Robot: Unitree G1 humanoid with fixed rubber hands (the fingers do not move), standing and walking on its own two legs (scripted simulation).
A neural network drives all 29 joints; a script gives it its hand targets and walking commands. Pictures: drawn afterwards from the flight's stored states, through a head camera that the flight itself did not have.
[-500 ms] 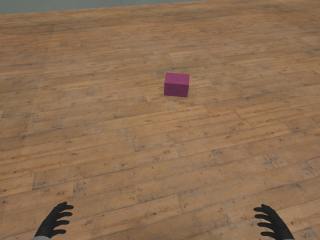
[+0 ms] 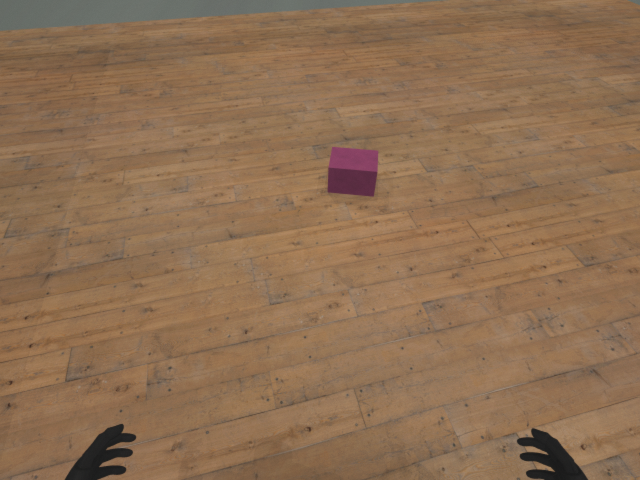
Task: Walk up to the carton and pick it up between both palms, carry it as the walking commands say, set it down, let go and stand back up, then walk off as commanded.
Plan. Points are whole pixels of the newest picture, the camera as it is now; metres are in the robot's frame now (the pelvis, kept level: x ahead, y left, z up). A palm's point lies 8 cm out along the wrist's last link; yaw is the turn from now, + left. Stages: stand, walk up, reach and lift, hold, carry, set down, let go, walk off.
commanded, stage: walk up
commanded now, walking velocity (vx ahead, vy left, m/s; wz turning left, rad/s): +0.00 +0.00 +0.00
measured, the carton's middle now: (352, 171) +1.59 -0.15 -0.70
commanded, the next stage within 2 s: none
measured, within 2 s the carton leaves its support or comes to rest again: neither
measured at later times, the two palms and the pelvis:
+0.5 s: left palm out of the picture +0.02 +0.23 -0.10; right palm (526, 453) +0.20 -0.28 -0.12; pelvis +0.09 -0.02 +0.01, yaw -2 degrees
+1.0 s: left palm (183, 311) +0.43 +0.26 -0.14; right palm (479, 387) +0.28 -0.23 -0.10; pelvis +0.35 +0.02 +0.01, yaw -1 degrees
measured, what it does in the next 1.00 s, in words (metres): walks ahead: left foot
